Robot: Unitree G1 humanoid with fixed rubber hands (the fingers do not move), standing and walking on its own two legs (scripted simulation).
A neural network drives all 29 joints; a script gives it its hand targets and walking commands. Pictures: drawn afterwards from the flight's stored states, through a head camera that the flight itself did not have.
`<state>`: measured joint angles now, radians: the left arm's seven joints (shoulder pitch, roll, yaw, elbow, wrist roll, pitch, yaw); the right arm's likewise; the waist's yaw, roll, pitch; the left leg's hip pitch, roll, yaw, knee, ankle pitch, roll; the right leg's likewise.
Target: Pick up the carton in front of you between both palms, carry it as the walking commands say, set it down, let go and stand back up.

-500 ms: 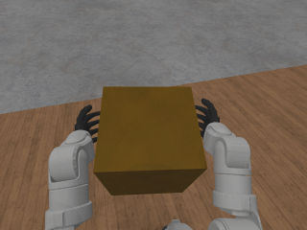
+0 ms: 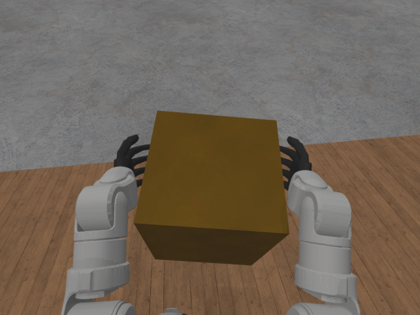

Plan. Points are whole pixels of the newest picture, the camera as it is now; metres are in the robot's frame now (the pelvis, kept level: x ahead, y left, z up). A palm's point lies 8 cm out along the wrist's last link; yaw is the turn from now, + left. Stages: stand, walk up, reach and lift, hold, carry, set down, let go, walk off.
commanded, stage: carry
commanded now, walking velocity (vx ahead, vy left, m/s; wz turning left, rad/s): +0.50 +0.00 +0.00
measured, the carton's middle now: (209, 196) +0.35 +0.02 +0.04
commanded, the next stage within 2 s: none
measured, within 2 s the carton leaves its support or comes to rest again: neither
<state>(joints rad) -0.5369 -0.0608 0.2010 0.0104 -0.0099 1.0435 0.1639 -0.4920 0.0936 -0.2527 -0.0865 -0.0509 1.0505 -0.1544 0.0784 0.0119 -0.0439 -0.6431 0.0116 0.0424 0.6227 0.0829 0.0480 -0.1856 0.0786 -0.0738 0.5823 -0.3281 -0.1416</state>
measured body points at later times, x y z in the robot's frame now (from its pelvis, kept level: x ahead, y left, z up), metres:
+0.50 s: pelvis +0.30 +0.02 -0.05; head +0.33 +0.02 +0.39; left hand +0.66 +0.15 +0.03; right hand +0.65 -0.15 +0.04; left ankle +0.19 +0.07 -0.77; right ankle +0.43 -0.12 -0.75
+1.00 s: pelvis +0.62 -0.01 -0.11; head +0.65 -0.02 +0.34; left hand +0.97 +0.16 +0.00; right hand +0.98 -0.14 +0.00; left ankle +0.75 +0.12 -0.81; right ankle +0.49 -0.05 -0.82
